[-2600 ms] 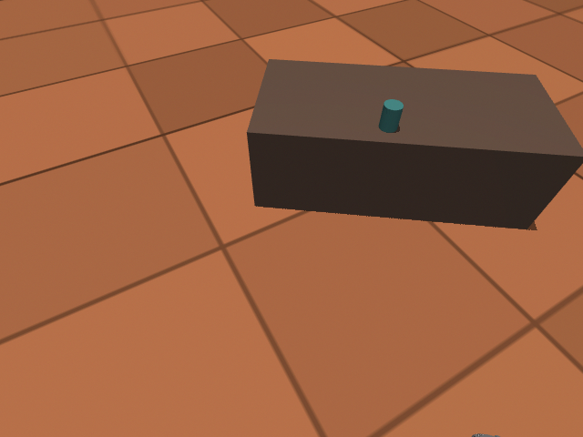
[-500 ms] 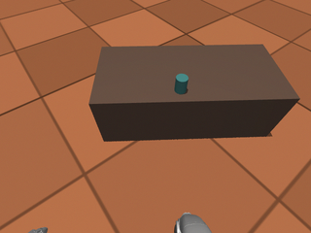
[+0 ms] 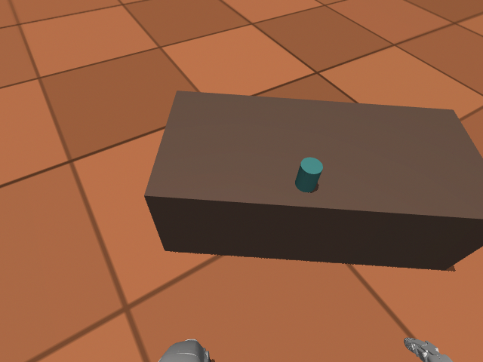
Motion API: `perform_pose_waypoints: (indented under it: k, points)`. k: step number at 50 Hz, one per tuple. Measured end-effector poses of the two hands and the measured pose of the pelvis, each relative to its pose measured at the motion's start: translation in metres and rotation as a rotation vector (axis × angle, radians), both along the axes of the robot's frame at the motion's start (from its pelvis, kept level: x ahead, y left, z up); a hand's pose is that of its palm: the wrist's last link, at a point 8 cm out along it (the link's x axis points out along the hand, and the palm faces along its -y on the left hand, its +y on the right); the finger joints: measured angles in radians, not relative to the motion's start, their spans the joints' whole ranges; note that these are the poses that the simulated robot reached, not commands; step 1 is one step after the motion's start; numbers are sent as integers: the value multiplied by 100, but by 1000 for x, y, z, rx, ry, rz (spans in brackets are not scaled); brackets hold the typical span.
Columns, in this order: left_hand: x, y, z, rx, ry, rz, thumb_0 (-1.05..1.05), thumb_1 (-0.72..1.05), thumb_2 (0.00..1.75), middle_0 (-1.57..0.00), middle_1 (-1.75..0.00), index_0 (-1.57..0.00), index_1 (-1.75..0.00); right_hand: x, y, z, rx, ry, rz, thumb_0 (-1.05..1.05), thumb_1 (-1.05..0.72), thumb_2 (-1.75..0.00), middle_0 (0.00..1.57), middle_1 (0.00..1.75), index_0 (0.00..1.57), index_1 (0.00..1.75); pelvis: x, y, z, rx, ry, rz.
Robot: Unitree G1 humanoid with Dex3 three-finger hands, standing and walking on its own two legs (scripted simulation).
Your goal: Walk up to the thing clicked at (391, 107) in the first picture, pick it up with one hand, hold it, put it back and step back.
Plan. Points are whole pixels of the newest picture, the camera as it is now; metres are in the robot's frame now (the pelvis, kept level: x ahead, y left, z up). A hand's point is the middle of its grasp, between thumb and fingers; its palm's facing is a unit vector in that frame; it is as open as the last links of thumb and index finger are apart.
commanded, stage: walk up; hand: right
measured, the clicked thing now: (308, 175) +0.68 -0.21 -0.28
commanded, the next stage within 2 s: stand in 1.92 s
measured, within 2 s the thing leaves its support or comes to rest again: neither
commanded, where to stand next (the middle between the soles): +0.26 +0.00 m, yaw +0 degrees
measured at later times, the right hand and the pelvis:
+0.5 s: hand (398, 330) +0.19 -0.30 -0.15, palm faces -0.03 +0.94 -0.33, open 7.4 cm; pelvis +0.14 -0.03 +0.01, yaw +0 degrees
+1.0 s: hand (370, 271) +0.30 -0.26 -0.13, palm faces -0.05 +0.94 -0.34, open 7.4 cm; pelvis +0.19 -0.01 +0.02, yaw +1 degrees
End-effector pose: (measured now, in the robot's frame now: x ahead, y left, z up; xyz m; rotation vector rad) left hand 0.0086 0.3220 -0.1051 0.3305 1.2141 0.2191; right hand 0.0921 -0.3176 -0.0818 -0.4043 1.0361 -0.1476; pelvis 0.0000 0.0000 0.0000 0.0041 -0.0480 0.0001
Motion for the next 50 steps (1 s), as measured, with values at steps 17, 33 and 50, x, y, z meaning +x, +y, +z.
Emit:
perform_pose_waypoints:
  k: [17,33,50]
  points:
    - [160,-16,24,27,-55,-85,1,91,90,-20,-30,-21,-30,47,-20,-6,29,87,-105,1,-90,-90,20,30,21,30,110,-16,11,12,0,-14]
    - [230,-28,18,59,-100,-58,0,90,90,-20,-30,-21,-30,135,-15,-34,44,135,-82,1,-90,-90,20,30,21,30,165,-21,1,0,8,6]
    - [241,-33,0,-31,-3,26,1,91,90,-20,-30,-21,-30,204,10,-12,48,89,-56,1,-90,-90,20,30,21,30,189,-13,15,-14,0,15]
